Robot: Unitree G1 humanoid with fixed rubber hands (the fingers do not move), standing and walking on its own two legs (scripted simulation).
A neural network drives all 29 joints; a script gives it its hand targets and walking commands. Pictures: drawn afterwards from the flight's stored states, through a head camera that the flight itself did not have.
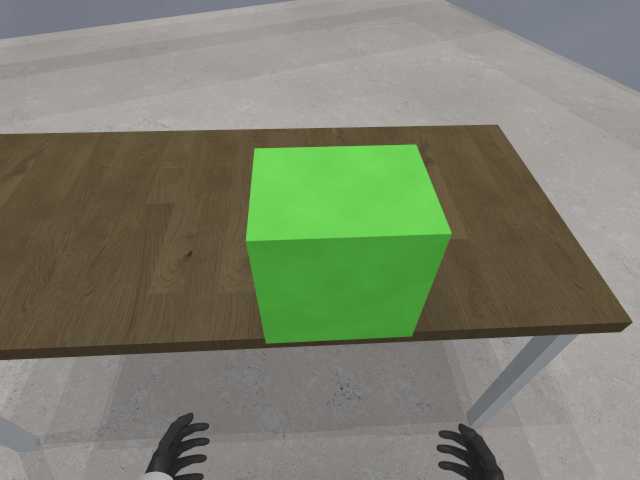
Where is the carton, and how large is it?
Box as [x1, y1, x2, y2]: [246, 145, 451, 343]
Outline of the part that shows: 416,145 254,148 246,244 266,343 411,336 451,234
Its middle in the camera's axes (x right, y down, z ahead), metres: +0.03 +0.01 +0.60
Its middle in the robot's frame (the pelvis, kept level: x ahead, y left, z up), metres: +0.46 +0.00 +0.02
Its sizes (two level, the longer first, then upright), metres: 0.243 0.186 0.250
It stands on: a table, 0.67 m high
